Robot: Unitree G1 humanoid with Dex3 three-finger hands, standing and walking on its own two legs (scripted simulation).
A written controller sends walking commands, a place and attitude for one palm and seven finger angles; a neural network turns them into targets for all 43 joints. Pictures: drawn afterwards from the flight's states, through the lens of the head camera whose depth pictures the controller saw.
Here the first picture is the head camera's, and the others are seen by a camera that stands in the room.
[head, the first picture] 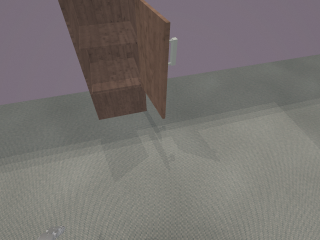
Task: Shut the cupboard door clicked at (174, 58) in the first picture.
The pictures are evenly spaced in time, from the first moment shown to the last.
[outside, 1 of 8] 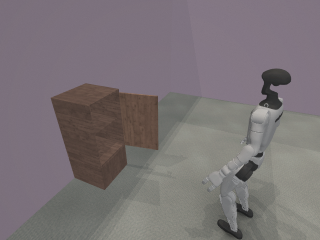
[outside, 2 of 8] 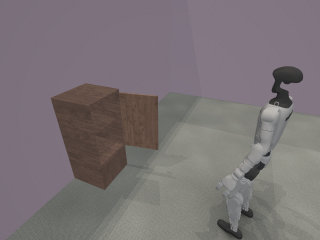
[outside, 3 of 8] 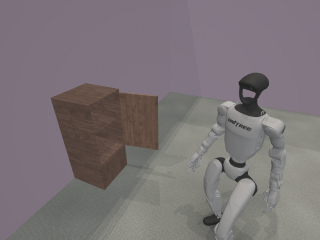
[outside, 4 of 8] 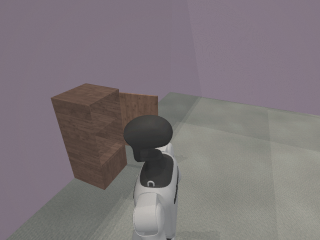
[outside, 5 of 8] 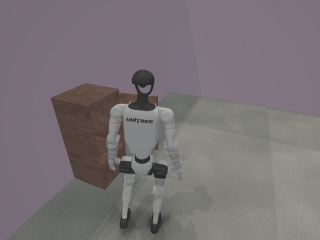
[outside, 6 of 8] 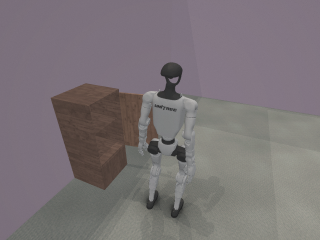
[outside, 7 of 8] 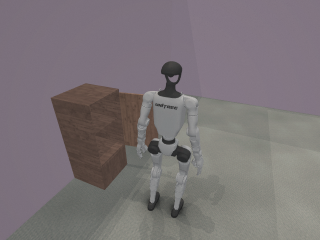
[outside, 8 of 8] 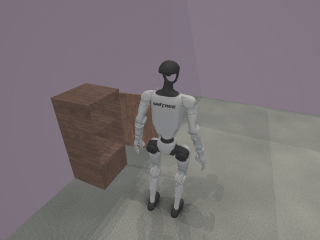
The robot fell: no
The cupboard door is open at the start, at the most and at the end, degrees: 100 100 100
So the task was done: no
